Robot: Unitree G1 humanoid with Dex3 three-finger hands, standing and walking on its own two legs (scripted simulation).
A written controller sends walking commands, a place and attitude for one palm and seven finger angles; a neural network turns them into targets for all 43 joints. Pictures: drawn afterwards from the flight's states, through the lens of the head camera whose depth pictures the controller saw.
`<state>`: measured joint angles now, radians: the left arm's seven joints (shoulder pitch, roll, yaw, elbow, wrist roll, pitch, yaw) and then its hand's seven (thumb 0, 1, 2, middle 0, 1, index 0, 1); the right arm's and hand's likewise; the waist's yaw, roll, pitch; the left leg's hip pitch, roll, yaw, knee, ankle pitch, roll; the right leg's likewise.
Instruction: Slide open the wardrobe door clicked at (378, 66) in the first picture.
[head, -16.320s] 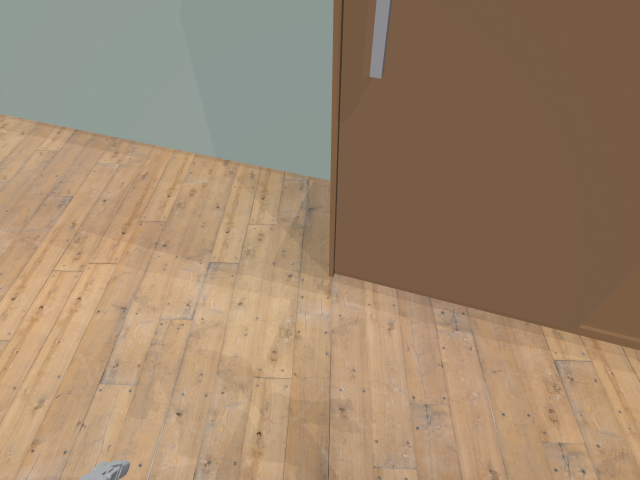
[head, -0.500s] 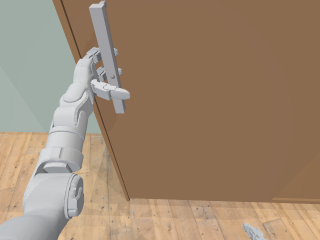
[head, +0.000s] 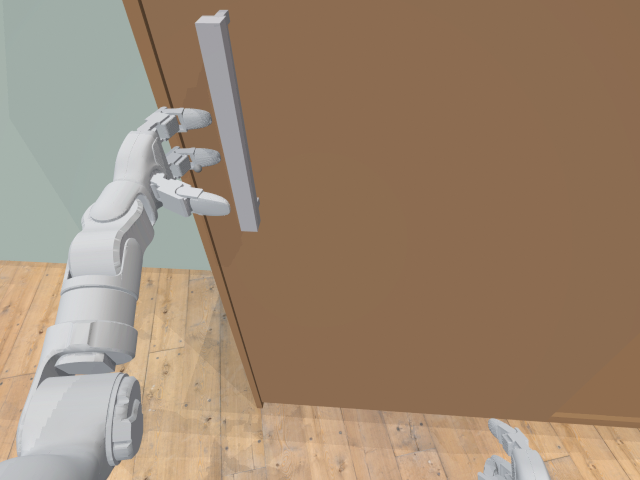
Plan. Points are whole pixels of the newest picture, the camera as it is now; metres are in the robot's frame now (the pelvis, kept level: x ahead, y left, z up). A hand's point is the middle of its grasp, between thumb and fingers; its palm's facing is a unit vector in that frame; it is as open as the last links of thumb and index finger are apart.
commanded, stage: move the hooked fingers beside the handle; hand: left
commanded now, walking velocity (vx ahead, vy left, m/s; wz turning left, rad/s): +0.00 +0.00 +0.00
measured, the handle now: (238, 135) +0.48 +0.14 +0.22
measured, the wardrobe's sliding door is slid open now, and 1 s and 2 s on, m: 0.00 0.00 0.00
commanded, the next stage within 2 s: feel for the door with the fingertips in 1.66 s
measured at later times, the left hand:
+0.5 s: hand (186, 163) +0.42 +0.19 +0.21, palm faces +0.00 -1.00 +0.00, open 14.0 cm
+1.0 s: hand (173, 166) +0.41 +0.20 +0.21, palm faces +0.02 -1.00 -0.01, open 14.0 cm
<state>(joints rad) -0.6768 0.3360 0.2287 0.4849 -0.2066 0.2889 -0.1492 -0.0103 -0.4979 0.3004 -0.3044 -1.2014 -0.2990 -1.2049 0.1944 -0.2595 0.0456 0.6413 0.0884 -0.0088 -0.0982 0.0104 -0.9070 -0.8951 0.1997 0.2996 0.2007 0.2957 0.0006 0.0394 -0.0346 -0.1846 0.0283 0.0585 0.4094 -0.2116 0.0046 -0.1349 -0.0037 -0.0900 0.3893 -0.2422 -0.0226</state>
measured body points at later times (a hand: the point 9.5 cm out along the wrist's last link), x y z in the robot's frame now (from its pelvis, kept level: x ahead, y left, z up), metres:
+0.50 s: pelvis +0.00 +0.01 +0.00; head +0.00 +0.00 +0.45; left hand +0.41 +0.24 +0.22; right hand +0.13 -0.24 -0.11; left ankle +0.00 +0.12 -0.74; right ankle -0.02 -0.10 -0.74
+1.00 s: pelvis +0.00 +0.01 +0.00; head +0.00 -0.01 +0.45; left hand +0.41 +0.26 +0.22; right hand +0.16 -0.24 -0.10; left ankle +0.00 +0.12 -0.74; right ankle -0.02 -0.10 -0.74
